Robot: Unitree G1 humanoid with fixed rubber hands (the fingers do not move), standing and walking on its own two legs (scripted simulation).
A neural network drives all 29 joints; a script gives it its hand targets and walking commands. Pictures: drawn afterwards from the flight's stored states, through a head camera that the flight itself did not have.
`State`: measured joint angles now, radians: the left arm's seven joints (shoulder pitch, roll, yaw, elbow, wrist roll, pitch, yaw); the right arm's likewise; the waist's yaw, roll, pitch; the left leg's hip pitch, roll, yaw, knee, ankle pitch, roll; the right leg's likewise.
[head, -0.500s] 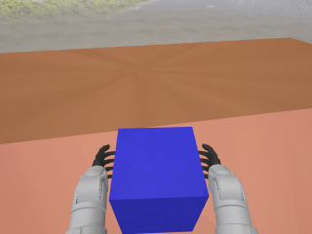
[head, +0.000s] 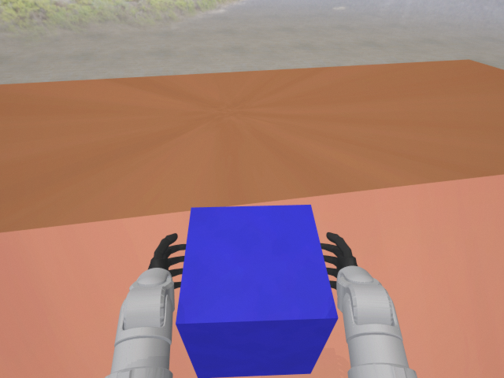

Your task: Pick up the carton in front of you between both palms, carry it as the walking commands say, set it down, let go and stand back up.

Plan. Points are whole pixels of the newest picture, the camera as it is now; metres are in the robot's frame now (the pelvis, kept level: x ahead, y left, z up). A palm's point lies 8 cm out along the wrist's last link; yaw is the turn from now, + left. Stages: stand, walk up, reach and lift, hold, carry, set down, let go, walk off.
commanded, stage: hold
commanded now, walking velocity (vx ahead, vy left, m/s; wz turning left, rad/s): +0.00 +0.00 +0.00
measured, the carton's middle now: (253, 293) +0.30 +0.00 -0.03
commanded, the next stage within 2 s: carry in 0.42 s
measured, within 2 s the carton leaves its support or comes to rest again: neither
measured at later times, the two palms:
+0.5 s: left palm (160, 277) +0.29 +0.15 +0.05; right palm (346, 275) +0.29 -0.15 +0.05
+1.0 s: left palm (169, 208) +0.44 +0.16 +0.06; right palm (321, 204) +0.44 -0.14 +0.06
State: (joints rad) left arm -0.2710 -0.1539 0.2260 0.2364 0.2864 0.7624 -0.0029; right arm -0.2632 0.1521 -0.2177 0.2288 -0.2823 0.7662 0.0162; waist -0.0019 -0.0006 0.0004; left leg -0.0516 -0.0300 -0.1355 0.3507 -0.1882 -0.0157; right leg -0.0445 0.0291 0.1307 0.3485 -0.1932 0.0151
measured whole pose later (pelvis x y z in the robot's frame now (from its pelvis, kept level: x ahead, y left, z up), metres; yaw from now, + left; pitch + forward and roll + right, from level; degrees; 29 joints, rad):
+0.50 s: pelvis +0.00 +0.00 +0.00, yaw +0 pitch -2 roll +0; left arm -0.25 -0.15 0.20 0.20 0.26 0.78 0.01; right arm -0.23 0.15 -0.19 0.19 -0.25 0.78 0.00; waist 0.00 0.00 -0.08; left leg -0.17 -0.01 -0.09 0.46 -0.31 -0.02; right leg -0.16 0.02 0.09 0.45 -0.31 0.01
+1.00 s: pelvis +0.18 +0.00 -0.02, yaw -2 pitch +6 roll +1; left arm -0.11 -0.13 0.11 -0.39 0.10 1.20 0.11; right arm -0.14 0.13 -0.08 -0.33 -0.09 1.18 -0.09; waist 0.03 -0.04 -0.11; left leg -0.33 0.01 0.20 0.57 -0.31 0.05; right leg -0.23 -0.09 -0.07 0.79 -0.48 0.03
